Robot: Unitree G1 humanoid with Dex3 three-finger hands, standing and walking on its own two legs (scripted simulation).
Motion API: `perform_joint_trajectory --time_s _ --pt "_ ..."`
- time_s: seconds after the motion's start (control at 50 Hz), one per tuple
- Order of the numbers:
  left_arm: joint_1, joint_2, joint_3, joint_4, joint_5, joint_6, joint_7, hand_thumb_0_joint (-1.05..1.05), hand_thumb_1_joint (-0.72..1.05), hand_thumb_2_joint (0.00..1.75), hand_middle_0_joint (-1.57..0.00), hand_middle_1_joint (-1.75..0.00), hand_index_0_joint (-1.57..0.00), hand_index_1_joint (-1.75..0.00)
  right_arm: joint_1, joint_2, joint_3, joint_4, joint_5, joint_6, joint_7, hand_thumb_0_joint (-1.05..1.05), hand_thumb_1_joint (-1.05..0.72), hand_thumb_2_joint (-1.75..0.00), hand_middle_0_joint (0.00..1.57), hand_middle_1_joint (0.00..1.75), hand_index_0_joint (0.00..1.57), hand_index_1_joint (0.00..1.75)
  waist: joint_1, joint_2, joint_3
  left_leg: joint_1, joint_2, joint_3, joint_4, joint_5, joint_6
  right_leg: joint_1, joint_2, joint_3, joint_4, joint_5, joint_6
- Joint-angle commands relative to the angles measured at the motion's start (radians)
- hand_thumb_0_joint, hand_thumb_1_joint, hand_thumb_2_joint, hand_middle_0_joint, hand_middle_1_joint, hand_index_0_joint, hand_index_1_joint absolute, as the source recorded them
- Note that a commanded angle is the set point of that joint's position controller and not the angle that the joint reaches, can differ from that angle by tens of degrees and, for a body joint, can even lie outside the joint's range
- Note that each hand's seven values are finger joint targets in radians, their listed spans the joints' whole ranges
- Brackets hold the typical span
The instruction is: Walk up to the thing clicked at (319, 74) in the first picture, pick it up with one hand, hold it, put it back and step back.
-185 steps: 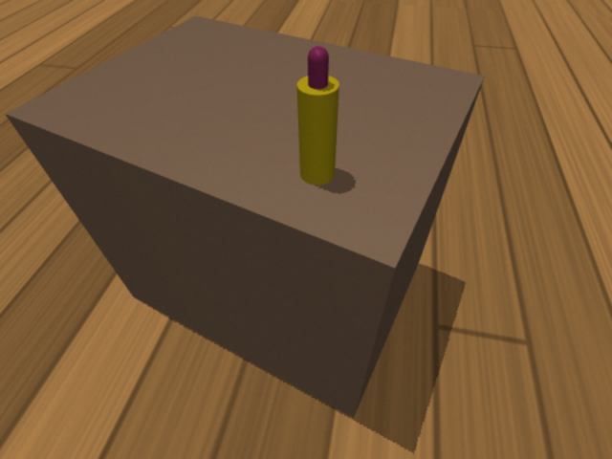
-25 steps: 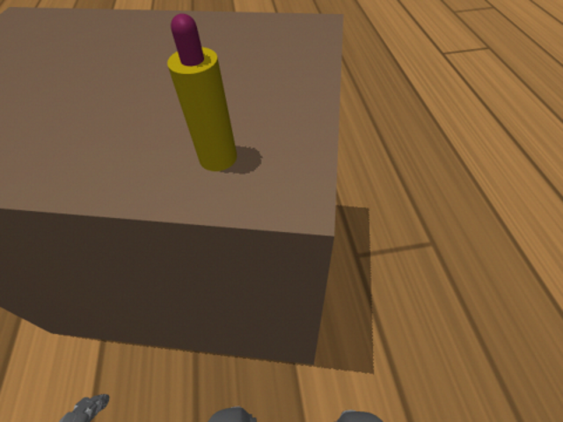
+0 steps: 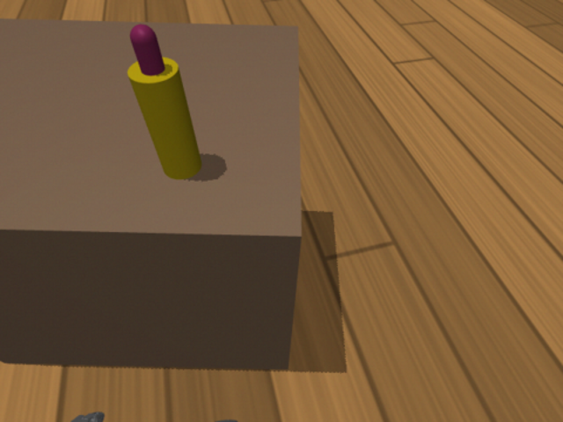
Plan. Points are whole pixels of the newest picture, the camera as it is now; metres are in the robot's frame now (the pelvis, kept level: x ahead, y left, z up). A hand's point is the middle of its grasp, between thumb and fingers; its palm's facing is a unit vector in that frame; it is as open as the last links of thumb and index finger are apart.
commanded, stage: walk up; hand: left
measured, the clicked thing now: (165, 108) +0.51 +0.20 +0.16
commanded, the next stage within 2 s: stand in 1.14 s
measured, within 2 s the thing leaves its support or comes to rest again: neither
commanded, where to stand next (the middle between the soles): +0.07 +0.02 m, yaw +1 degrees
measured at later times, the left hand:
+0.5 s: hand out of the picture +0.10 +0.26 -0.12, palm faces -0.01 -0.94 -0.35, open 7.4 cm
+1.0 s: hand out of the picture +0.10 +0.26 -0.13, palm faces -0.03 -0.94 -0.34, open 7.4 cm
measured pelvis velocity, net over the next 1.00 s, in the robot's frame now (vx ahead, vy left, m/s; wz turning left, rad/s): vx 0.01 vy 0.01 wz -0.02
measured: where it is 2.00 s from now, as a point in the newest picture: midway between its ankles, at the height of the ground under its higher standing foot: outside the picture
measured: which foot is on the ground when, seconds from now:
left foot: down 0.00-1.00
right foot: down 0.00-1.00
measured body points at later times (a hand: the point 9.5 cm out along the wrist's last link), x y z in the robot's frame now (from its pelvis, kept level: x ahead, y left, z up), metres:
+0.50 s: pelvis +0.00 +0.00 +0.02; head +0.01 -0.01 +0.47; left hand +0.10 +0.30 -0.10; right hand +0.08 -0.30 -0.11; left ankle +0.01 +0.15 -0.72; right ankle +0.01 -0.13 -0.72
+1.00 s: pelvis +0.01 +0.01 +0.03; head +0.02 +0.01 +0.48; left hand +0.10 +0.31 -0.10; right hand +0.08 -0.29 -0.10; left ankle +0.01 +0.15 -0.72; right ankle +0.01 -0.13 -0.72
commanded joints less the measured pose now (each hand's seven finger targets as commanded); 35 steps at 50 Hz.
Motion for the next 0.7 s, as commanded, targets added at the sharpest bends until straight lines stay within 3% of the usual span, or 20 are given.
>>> perform_joint_trajectory --time_s 0.0,0.02,0.06,0.1,0.12,0.14,0.16,0.18,0.2,0.22,0.26,0.32,0.36,0.42,0.52,0.68 --pt "0.002 0.291 0.056 -0.041 0.006 -0.057 0.019 0.0 0.9 0.9 -0.2 -0.3 -0.2 -0.3 -0.06 -0.166 -0.052 -0.073 0.025 0.014 -0.015 0.0 -0.9 -0.9 0.2 0.3 0.2 0.3 0.026 -0.116 -0.158 -0.06 -0.053 -0.058 0.123 -0.236 0.053 0.032 -0.35 0.47 -0.263 0.134 -0.234" --pt "-0.023 0.269 0.046 -0.046 0.009 -0.06 0.016 0.0 0.9 0.9 -0.2 -0.3 -0.2 -0.3 -0.059 -0.185 -0.061 -0.051 0.021 0.016 -0.013 0.0 -0.9 -0.9 0.2 0.3 0.2 0.3 0.013 -0.099 -0.119 -0.015 -0.049 -0.085 0.159 -0.259 0.054 -0.036 -0.342 0.465 -0.256 0.132 -0.25" --pt "-0.061 0.233 0.032 -0.038 0.006 -0.063 0.021 0.0 0.9 0.9 -0.2 -0.3 -0.2 -0.3 -0.053 -0.178 -0.055 -0.022 0.031 0.007 -0.009 0.0 -0.9 -0.9 0.2 0.3 0.2 0.3 -0.001 -0.112 -0.102 -0.058 -0.041 -0.085 0.062 -0.18 0.061 0.033 -0.265 0.331 -0.216 0.222 -0.189" --pt "-0.099 0.225 0.025 -0.028 0.001 -0.055 0.017 0.0 0.9 0.9 -0.2 -0.3 -0.2 -0.3 0.014 -0.165 -0.052 0.027 0.029 -0.009 -0.006 0.0 -0.9 -0.9 0.2 0.3 0.2 0.3 -0.042 -0.161 -0.134 0.122 -0.061 -0.043 -0.176 0.036 0.062 -0.044 -0.202 0.21 -0.148 0.308 -0.126" --pt "-0.102 0.2 0.018 -0.027 -0.006 -0.049 0.014 0.0 0.9 0.9 -0.2 -0.3 -0.2 -0.3 0.035 -0.181 -0.058 0.047 0.019 -0.016 -0.006 0.0 -0.9 -0.9 0.2 0.3 0.2 0.3 -0.043 -0.118 -0.164 0.202 -0.039 -0.083 -0.241 0.168 0.069 -0.069 -0.171 0.171 -0.099 0.329 -0.087" --pt "-0.084 0.164 0.009 -0.023 -0.015 -0.046 0.013 0.0 0.9 0.9 -0.2 -0.3 -0.2 -0.3 0.004 -0.213 -0.064 0.041 0.01 -0.022 -0.008 0.0 -0.9 -0.9 0.2 0.3 0.2 0.3 -0.021 -0.036 -0.189 0.217 0.043 -0.208 -0.295 0.232 0.108 -0.08 -0.115 0.125 -0.046 0.263 -0.041" --pt "-0.052 0.156 0.007 0.005 -0.022 -0.04 0.012 0.0 0.9 0.9 -0.2 -0.3 -0.2 -0.3 -0.071 -0.24 -0.064 0.032 0.016 -0.025 -0.003 0.0 -0.9 -0.9 0.2 0.3 0.2 0.3 0.021 0.006 -0.175 0.13 0.106 -0.278 -0.32 0.145 0.159 -0.035 -0.051 0.073 -0.04 0.06 -0.02" --pt "-0.034 0.167 0.01 0.032 -0.019 -0.041 0.015 0.0 0.9 0.9 -0.2 -0.3 -0.2 -0.3 -0.108 -0.235 -0.057 0.035 0.019 -0.024 0.004 0.0 -0.9 -0.9 0.2 0.3 0.2 0.3 0.041 0.016 -0.154 0.068 0.115 -0.258 -0.318 0.112 0.163 0.044 -0.058 0.062 -0.079 -0.013 -0.025" --pt "-0.044 0.167 0.008 0.047 -0.012 -0.048 0.014 0.0 0.9 0.9 -0.2 -0.3 -0.2 -0.3 -0.131 -0.216 -0.047 0.044 0.017 -0.021 0.007 0.0 -0.9 -0.9 0.2 0.3 0.2 0.3 0.04 0.001 -0.139 0.046 0.073 -0.205 -0.298 0.123 0.132 0.074 -0.077 0.101 -0.147 0.025 -0.033" --pt "-0.066 0.179 0.011 0.056 -0.011 -0.052 0.012 0.0 0.9 0.9 -0.2 -0.3 -0.2 -0.3 -0.142 -0.193 -0.04 0.051 0.022 -0.017 0.008 0.0 -0.9 -0.9 0.2 0.3 0.2 0.3 0.029 -0.022 -0.112 0.053 0.007 -0.13 -0.272 0.106 0.095 0.053 -0.108 0.147 -0.198 0.06 -0.047" --pt "-0.099 0.205 0.011 0.068 -0.012 -0.057 0.011 0.0 0.9 0.9 -0.2 -0.3 -0.2 -0.3 -0.112 -0.182 -0.032 0.083 0.024 -0.012 0.007 0.0 -0.9 -0.9 0.2 0.3 0.2 0.3 0.003 -0.016 -0.093 0.098 -0.033 -0.085 -0.266 0.089 0.066 0.009 -0.155 0.195 -0.239 0.092 -0.063" --pt "-0.13 0.184 0.003 0.09 -0.012 -0.053 0.011 0.0 0.9 0.9 -0.2 -0.3 -0.2 -0.3 -0.124 -0.182 -0.029 0.117 0.023 -0.013 0.012 0.0 -0.9 -0.9 0.2 0.3 0.2 0.3 0.004 -0.024 -0.108 0.142 -0.008 -0.11 -0.327 0.106 0.074 0.013 -0.131 0.15 -0.271 0.07 -0.041" --pt "-0.126 0.172 -0.001 0.111 -0.013 -0.053 0.01 0.0 0.9 0.9 -0.2 -0.3 -0.2 -0.3 -0.139 -0.179 -0.024 0.127 0.025 -0.018 0.012 0.0 -0.9 -0.9 0.2 0.3 0.2 0.3 0.014 -0.033 -0.149 0.167 0.003 -0.106 -0.336 0.181 0.077 0.072 -0.121 0.127 -0.27 0.157 -0.03" --pt "-0.146 0.168 -0.001 0.133 -0.018 -0.05 0.011 0.0 0.9 0.9 -0.2 -0.3 -0.2 -0.3 -0.146 -0.173 -0.022 0.152 0.025 -0.019 0.008 0.0 -0.9 -0.9 0.2 0.3 0.2 0.3 0.014 -0.03 -0.144 0.171 0.004 -0.097 -0.369 0.219 0.062 0.101 -0.124 0.119 -0.288 0.203 -0.024" --pt "-0.152 0.158 -0.007 0.164 -0.017 -0.046 0.011 0.0 0.9 0.9 -0.2 -0.3 -0.2 -0.3 -0.17 -0.169 -0.022 0.174 0.022 -0.019 0.006 0.0 -0.9 -0.9 0.2 0.3 0.2 0.3 0.017 -0.014 -0.177 0.207 0.014 -0.09 -0.393 0.272 0.063 0.143 -0.124 0.101 -0.305 0.282 -0.014" --pt "-0.178 0.157 -0.008 0.189 -0.013 -0.042 0.011 0.0 0.9 0.9 -0.2 -0.3 -0.2 -0.3 -0.176 -0.162 -0.027 0.194 0.022 -0.015 0.004 0.0 -0.9 -0.9 0.2 0.3 0.2 0.3 0.009 0.004 -0.178 0.218 0.017 -0.083 -0.424 0.271 0.055 0.159 -0.126 0.094 -0.319 0.291 -0.007"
